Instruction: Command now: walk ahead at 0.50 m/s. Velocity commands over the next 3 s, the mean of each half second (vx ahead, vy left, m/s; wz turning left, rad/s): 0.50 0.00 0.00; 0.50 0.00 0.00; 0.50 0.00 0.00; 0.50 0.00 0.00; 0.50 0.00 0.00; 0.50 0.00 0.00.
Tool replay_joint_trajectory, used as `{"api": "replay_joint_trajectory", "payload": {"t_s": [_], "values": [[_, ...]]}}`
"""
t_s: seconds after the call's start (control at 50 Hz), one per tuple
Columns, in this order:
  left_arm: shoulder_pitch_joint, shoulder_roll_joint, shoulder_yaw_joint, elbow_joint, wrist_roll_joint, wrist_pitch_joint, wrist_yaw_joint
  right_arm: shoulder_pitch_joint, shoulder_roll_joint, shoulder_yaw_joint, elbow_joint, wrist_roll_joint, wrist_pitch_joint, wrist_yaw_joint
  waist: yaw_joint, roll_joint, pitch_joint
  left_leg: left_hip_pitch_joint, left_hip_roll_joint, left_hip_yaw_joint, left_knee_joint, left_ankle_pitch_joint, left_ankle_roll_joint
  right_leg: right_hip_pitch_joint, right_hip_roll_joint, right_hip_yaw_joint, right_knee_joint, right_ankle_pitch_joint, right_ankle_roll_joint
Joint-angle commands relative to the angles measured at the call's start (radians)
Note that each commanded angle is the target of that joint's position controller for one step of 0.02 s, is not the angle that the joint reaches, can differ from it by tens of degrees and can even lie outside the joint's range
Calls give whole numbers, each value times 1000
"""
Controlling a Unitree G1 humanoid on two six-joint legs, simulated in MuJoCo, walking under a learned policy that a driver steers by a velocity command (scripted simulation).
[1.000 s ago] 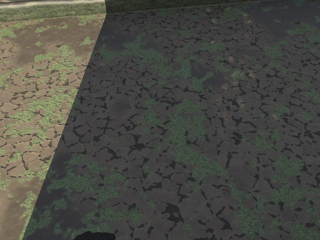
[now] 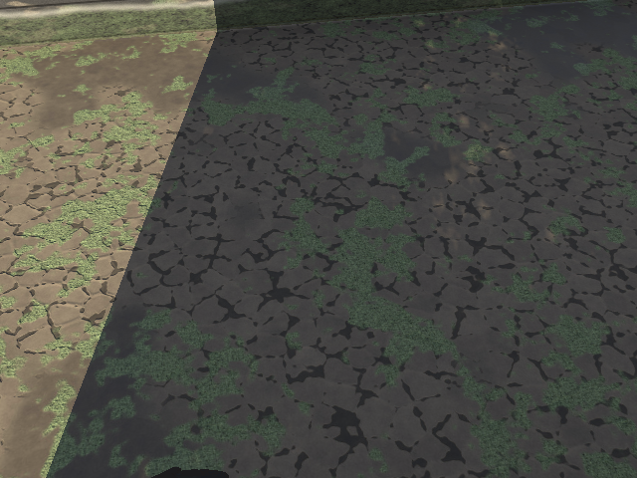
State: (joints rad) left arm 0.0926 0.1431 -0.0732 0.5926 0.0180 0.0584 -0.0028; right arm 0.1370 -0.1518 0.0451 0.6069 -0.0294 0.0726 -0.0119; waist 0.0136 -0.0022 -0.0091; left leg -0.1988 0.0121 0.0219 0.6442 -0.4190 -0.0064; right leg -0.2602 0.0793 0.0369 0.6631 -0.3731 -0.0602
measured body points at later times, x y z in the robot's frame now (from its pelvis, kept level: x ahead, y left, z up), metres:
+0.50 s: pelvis +0.00 +0.00 +0.00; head -0.01 +0.00 +0.45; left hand +0.20 +0.19 -0.08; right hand +0.19 -0.20 -0.09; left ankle -0.04 +0.12 -0.72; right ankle -0.01 -0.09 -0.72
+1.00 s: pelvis +0.00 +0.00 +0.00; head -0.01 +0.00 +0.45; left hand +0.20 +0.19 -0.08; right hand +0.19 -0.20 -0.09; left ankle -0.05 +0.12 -0.72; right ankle -0.01 -0.09 -0.72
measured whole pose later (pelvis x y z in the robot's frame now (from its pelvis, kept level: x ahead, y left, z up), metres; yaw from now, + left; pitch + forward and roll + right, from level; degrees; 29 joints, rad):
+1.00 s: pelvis +0.00 +0.00 +0.00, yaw +0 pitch -2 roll +0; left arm 0.11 0.14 -0.07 0.60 0.01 0.06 0.00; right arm 0.14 -0.15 0.05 0.61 -0.03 0.07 -0.01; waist 0.01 0.00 -0.01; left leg -0.19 0.01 0.01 0.64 -0.42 -0.01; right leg -0.26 0.07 0.03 0.66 -0.38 -0.06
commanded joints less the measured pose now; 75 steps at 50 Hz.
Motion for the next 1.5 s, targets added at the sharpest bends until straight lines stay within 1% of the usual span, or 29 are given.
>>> {"api": "replay_joint_trajectory", "payload": {"t_s": [0.02, 0.08, 0.14, 0.18, 0.24, 0.28, 0.32, 0.36, 0.42, 0.46, 0.52, 0.56, 0.62, 0.66, 0.72, 0.76, 0.82, 0.94, 1.02, 1.06, 1.1, 1.14, 1.22, 1.26, 1.3, 1.34, 1.42, 1.46, 1.5], "values": [[-84, 66, 19, -86, -9, -16, 10, -57, -58, -16, -84, -2, -22, -3, -14, -16, -74, 67, 17, -33, -68, 177, 17, -35, -87, 106, -139, 258, -21], [-52, 61, 18, -78, -5, -20, 8, -51, -68, -22, -80, -2, -20, -4, -7, -1, -132, 97, 18, -33, -53, 194, 17, -14, -88, 99, -127, 282, -20], [-135, 56, 16, -116, 2, -16, -4, -115, -66, -15, -104, 3, -13, -1, 10, -3, -2, 17, 36, -55, -59, 352, 17, -59, -92, 66, -99, 410, -20], [-50, 60, 18, -78, -4, -19, 7, -49, -66, -20, -80, -2, -19, -3, -6, -2, -130, 95, 19, -36, -54, 197, 18, -17, -87, 97, -128, 274, -20], [-133, 56, 16, -115, 3, -17, -3, -115, -67, -15, -103, 3, -13, -1, 10, -1, -2, 17, 36, -56, -60, 356, 18, -58, -92, 65, -99, 408, -20], [-48, 60, 18, -78, -4, -20, 8, -50, -66, -20, -79, -2, -20, -3, -6, -1, -129, 95, 19, -37, -54, 201, 18, -16, -87, 95, -127, 275, -20], [-129, 56, 16, -114, 4, -20, -3, -112, -63, -14, -103, 2, -13, -2, 10, -5, -13, 21, 37, -56, -59, 360, 17, -54, -91, 63, -96, 412, -20], [-49, 60, 18, -78, -5, -20, 8, -52, -67, -21, -79, -1, -20, -4, -6, -1, -132, 95, 16, -36, -52, 194, 17, -14, -90, 95, -127, 279, -20], [-132, 55, 15, -116, 2, -17, -3, -116, -65, -14, -103, 3, -12, -1, 10, -3, -2, 15, 35, -58, -59, 353, 17, -59, -94, 63, -99, 407, -20], [-46, 59, 17, -79, -4, -20, 8, -51, -65, -20, -79, -2, -19, -3, -6, -2, -129, 93, 18, -39, -54, 197, 18, -17, -89, 94, -128, 270, -20], [-130, 55, 16, -116, 3, -18, -3, -117, -67, -14, -103, 3, -13, -1, 11, -1, -1, 15, 35, -60, -59, 356, 18, -58, -94, 62, -99, 405, -20], [-45, 59, 18, -79, -4, -20, 8, -51, -65, -19, -79, -2, -20, -3, -5, -1, -129, 92, 18, -41, -54, 200, 19, -16, -90, 92, -127, 270, -20], [-128, 55, 16, -116, 3, -18, -3, -116, -67, -14, -103, 3, -13, -1, 11, -1, -2, 14, 35, -61, -59, 359, 19, -57, -94, 60, -98, 406, -20], [-43, 59, 18, -78, -3, -21, 8, -50, -65, -19, -78, -2, -20, -3, -5, -1, -129, 92, 17, -42, -54, 203, 19, -15, -90, 90, -126, 271, -20], [-127, 55, 16, -116, 3, -18, -3, -116, -67, -14, -102, 3, -13, -1, 11, -1, -2, 14, 34, -62, -59, 361, 19, -56, -95, 59, -97, 407, -20], [-42, 59, 18, -78, -3, -21, 8, -50, -65, -19, -78, -2, -20, -4, -5, -1, -130, 92, 17, -43, -54, 205, 19, -14, -91, 88, -125, 273, -20], [-126, 55, 16, -115, 3, -18, -2, -115, -67, -14, -102, 3, -13, -1, 11, -2, -2, 14, 33, -63, -58, 364, 19, -56, -95, 57, -96, 408, -20], [-42, 59, 18, -78, -5, -22, 9, -53, -66, -20, -78, -1, -19, -4, -6, -1, -132, 92, 13, -43, -51, 200, 18, -12, -94, 87, -125, 278, -20], [-123, 55, 16, -116, 2, -16, -3, -118, -67, -13, -103, 4, -12, 0, 12, -4, 8, 9, 32, -65, -57, 361, 18, -65, -96, 55, -99, 400, -18], [-36, 58, 18, -78, -2, -22, 8, -48, -66, -18, -76, -1, -21, -3, -4, 1, -133, 93, 16, -48, -54, 211, 20, -10, -92, 84, -124, 268, -19], [-120, 56, 16, -114, 4, -22, -2, -114, -64, -13, -101, 2, -13, -2, 11, -3, -13, 17, 34, -66, -58, 370, 19, -52, -95, 53, -94, 409, -19], [-39, 58, 18, -78, -4, -22, 9, -54, -66, -19, -78, -1, -19, -4, -5, 1, -131, 90, 13, -46, -52, 203, 19, -11, -95, 83, -124, 276, -19], [-121, 55, 16, -116, 3, -16, -2, -119, -67, -13, -103, 4, -12, 0, 12, -4, 8, 8, 31, -67, -57, 363, 19, -64, -97, 52, -98, 400, -18], [-34, 58, 18, -78, -2, -22, 9, -49, -66, -18, -76, -1, -21, -3, -4, 1, -134, 92, 15, -51, -54, 213, 21, -9, -93, 81, -124, 267, -19], [-119, 55, 17, -114, 4, -22, -2, -114, -64, -12, -101, 2, -13, -2, 11, -3, -13, 16, 33, -68, -58, 372, 19, -51, -96, 51, -93, 409, -19], [-37, 58, 18, -79, -4, -22, 9, -54, -66, -19, -77, -1, -19, -4, -5, 0, -131, 89, 12, -48, -51, 205, 19, -10, -96, 81, -124, 275, -19], [-119, 55, 16, -116, 3, -16, -2, -119, -67, -12, -102, 4, -12, 0, 12, -4, 8, 6, 30, -69, -57, 364, 19, -63, -98, 50, -98, 399, -18], [-32, 58, 18, -78, -2, -23, 9, -49, -66, -17, -75, -1, -20, -3, -4, 1, -134, 90, 14, -53, -53, 214, 21, -8, -94, 78, -123, 266, -19], [-117, 55, 17, -114, 5, -22, -1, -115, -64, -12, -101, 2, -13, -2, 11, -3, -12, 14, 31, -70, -57, 373, 20, -50, -98, 48, -92, 408, -18]]}}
